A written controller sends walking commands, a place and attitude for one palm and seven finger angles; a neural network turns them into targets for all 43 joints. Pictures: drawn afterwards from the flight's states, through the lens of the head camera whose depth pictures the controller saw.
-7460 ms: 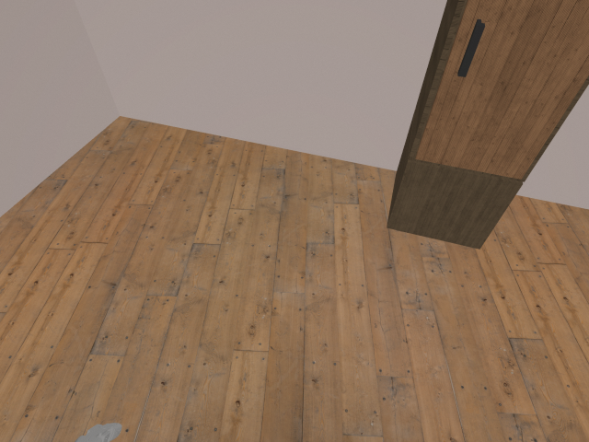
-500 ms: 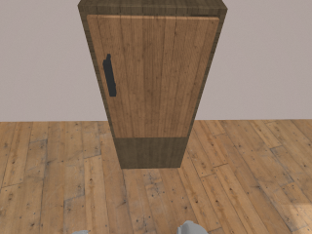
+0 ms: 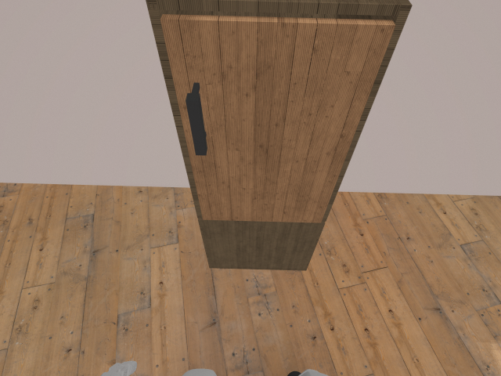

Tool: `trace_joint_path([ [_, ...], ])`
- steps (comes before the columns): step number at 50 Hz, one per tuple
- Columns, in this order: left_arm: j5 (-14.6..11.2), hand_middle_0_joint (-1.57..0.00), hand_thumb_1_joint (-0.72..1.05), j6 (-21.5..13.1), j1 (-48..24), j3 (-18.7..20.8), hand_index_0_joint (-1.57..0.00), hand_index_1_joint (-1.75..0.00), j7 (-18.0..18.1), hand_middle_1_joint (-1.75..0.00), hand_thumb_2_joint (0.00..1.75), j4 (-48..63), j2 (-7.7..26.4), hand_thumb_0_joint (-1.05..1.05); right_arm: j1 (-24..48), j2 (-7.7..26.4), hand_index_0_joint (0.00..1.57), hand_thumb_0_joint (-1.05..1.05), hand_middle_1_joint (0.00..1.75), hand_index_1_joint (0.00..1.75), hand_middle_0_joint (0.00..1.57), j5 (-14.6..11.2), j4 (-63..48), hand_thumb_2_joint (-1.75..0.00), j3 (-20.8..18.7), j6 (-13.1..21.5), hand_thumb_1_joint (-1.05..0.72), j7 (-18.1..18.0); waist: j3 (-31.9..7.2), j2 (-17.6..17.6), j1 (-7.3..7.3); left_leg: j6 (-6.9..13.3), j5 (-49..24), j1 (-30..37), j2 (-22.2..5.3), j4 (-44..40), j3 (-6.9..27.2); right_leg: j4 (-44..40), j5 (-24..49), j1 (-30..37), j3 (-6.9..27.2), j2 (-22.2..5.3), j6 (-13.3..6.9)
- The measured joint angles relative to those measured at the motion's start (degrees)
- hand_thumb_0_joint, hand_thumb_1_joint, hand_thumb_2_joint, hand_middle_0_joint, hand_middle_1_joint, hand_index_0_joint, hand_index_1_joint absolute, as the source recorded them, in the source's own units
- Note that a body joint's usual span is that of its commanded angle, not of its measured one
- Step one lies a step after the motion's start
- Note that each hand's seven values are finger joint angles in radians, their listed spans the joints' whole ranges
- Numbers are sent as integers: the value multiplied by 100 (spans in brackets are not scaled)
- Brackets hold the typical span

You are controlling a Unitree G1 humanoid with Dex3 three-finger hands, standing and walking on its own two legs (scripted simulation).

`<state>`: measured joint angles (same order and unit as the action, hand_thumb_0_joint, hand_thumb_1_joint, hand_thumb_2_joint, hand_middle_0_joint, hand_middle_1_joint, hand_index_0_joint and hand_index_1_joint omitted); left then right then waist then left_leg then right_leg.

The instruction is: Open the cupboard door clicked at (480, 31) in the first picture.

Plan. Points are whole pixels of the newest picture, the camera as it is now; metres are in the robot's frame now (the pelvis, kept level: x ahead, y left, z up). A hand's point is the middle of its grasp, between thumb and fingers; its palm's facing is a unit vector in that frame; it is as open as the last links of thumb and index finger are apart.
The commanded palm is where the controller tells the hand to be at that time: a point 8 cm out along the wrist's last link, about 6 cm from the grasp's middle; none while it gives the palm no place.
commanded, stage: come to a stop and stand still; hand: left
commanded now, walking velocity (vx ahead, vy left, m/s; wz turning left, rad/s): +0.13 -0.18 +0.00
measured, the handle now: (198, 120) +0.54 +0.15 +0.08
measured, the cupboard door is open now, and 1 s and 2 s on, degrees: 0 0 0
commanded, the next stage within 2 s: look again from close up in 1.04 s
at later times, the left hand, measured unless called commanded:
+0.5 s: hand out of the picture +0.01 +0.18 -0.16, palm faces -0.02 -0.98 -0.19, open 7.4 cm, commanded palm none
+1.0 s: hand out of the picture -0.03 +0.11 -0.16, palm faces +0.06 -0.98 -0.20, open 7.2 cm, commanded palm none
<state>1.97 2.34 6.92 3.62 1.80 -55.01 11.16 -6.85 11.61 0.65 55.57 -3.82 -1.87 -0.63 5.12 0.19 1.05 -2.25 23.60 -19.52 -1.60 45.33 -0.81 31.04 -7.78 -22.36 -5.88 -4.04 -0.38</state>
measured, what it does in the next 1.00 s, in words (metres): steps on the spot: left foot, then right foot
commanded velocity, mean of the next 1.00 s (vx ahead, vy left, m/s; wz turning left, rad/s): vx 0.02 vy -0.05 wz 0.00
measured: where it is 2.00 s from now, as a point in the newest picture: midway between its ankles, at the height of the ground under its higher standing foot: outside the picture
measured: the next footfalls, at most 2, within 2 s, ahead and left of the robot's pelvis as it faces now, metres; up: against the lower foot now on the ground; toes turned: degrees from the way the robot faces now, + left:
left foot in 0.02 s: +0.02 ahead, +0.12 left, +0.00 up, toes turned +3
right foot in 0.54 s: -0.01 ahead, -0.13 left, +0.00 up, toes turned -4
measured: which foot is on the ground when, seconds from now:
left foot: up 0.00-0.00, down 0.02-1.00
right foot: down 0.00-0.04, up 0.06-0.52, down 0.54-1.00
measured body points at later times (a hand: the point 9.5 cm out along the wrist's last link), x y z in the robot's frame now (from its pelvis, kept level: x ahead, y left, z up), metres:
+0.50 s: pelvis -0.02 +0.00 +0.02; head +0.01 +0.00 +0.47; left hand +0.01 +0.24 -0.14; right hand -0.05 -0.23 -0.14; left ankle -0.01 +0.12 -0.73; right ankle -0.06 -0.13 -0.71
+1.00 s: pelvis -0.02 -0.06 +0.01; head -0.01 -0.07 +0.46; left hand -0.03 +0.16 -0.14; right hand -0.04 -0.27 -0.16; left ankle -0.02 +0.12 -0.73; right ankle -0.05 -0.13 -0.73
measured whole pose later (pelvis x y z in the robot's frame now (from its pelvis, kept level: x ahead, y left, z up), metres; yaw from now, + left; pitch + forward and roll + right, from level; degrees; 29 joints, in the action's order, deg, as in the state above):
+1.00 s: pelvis -0.02 -0.06 +0.01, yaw +0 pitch -2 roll +0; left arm 0.1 0.5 15.6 1.2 1.6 -64.7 7.6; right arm -16.7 7.4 1.0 66.2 -0.9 -0.8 -2.0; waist 2.5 2.0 -0.3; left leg -4.6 12.3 -10.0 -6.2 24.0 -0.1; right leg 23.8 -15.9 -6.6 -5.6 2.5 -3.8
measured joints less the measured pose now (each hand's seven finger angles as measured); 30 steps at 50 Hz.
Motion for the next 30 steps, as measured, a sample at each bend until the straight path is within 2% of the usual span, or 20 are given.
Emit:
trace_joint_path([
  [2, -47, -20, 91, 39, 115, 18, -21, -30, -8, -30, 89, -4, 96, 0, -100, -49, 19, -1, 30, 30, 20, 11, -19, -90, 41, 106, -92, 7, -127, -107, -7, 108, -251, 406, 19, -847, -35, 319, -207, -170, 23, -21, 78],
  [4, -87, -20, 91, 118, 229, 41, -20, -30, -9, -30, 89, -86, 181, 0, -241, -184, 19, -1, 30, 30, 20, 65, 9, -90, 117, 117, -92, 6, -196, -275, -1, 264, -280, 441, 82, -866, -68, 817, -1111, -289, 313, 90, 133],
  [5, -81, -20, 91, 157, 310, 54, -20, -30, -25, -30, 89, -132, 202, 0, -331, -243, 19, 0, 30, 30, 20, 95, 33, -90, 167, 104, -92, -4, -254, -307, -3, 312, -354, 502, 77, -992, -67, 1119, -1318, -335, 456, 190, 153],
  [9, -69, -20, 91, 158, 627, 89, -20, -30, -143, -30, 89, -333, 223, 0, -629, -366, 20, 0, 30, 30, 20, 117, 187, -90, 257, 100, -93, -119, -411, -331, 4, 369, -828, 789, 52, -1798, -41, 2215, -1134, -390, 774, 429, 240],
  [13, -74, -20, 91, 133, 944, 70, -20, -30, -190, -30, 90, -550, 205, 0, -790, -373, 20, 0, 30, 30, 21, 87, 298, -90, 265, 166, -93, -165, -447, -334, 7, 403, -1111, 947, 54, -2331, -133, 2479, -991, -173, 843, 411, 363],
  [18, -96, -20, 91, 205, 1042, 24, -20, -30, -183, -30, 90, -765, 166, 0, -916, -412, 20, 0, 30, 30, 21, 86, 398, -90, 246, 229, -92, -222, -329, -303, -111, 370, -1211, 964, -7, -2479, -221, 1999, -1434, 247, 714, 308, 423],
  [22, -135, -19, 91, 195, 836, -34, -20, -30, -178, -30, 90, -812, 71, 1, -999, -377, 20, 0, 30, 30, 21, 95, 546, -90, 209, 196, -91, -216, -219, -174, -248, 278, -1208, 900, -100, -2379, -231, 1222, -1755, 582, 540, 264, 363],
  [24, -155, -19, 91, 135, 674, -62, -20, -30, -171, -30, 90, -789, 14, 1, -1055, -345, 20, 0, 30, 30, 21, 90, 646, -90, 187, 171, -91, -198, -196, -102, -305, 210, -1192, 833, -120, -2277, -209, 673, -1609, 786, 473, 259, 305],
  [26, -162, -19, 91, 30, 540, -90, -20, -30, -158, -30, 90, -739, -35, 1, -1135, -318, 20, 0, 30, 30, 21, 64, 757, -90, 170, 144, -91, -179, -218, -69, -315, 122, -1131, 739, -102, -2093, -199, -122, -1001, 1088, 408, 236, 260],
  [27, -157, -20, 91, -38, 499, -106, -20, -30, -142, -30, 90, -715, -47, 0, -1180, -313, 20, 0, 30, 30, 21, 41, 809, -90, 165, 133, -91, -167, -249, -91, -303, 70, -1066, 673, -70, -1944, -217, -464, -790, 1236, 413, 202, 165],
  [30, -149, -20, 92, -154, 382, -172, -20, -30, -59, -30, 89, -771, -244, 0, -1237, -199, 20, 0, 30, 30, 20, 17, 972, -90, 162, 36, -91, -138, -328, 232, -356, 58, -664, 644, -211, -1678, -60, -459, -878, 1343, 273, 367, -64],
])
